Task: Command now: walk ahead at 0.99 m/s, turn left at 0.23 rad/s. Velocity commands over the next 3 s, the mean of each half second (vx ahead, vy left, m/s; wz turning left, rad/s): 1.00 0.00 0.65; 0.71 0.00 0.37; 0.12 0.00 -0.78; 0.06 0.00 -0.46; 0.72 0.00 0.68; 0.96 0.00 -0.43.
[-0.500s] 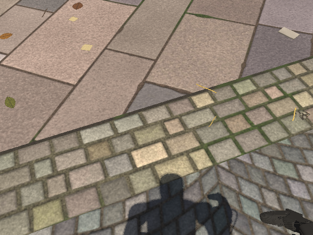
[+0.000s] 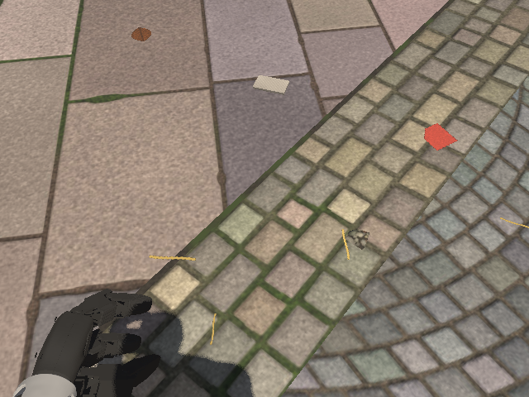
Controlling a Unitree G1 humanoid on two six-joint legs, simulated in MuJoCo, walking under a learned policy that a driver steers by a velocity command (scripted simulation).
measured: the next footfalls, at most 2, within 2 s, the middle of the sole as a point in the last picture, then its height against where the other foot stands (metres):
right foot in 0.02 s outside the picture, level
left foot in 0.48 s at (205, 330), level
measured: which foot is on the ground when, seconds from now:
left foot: down 0.00-0.02, up 0.04-0.46, down 0.48-0.90, up 0.92-1.00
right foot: up 0.00-0.00, down 0.02-0.46, up 0.48-0.88, down 0.90-1.00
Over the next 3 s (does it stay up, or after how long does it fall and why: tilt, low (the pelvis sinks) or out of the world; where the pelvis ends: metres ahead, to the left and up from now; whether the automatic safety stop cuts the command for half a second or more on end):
stays up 1.62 0.58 -0.02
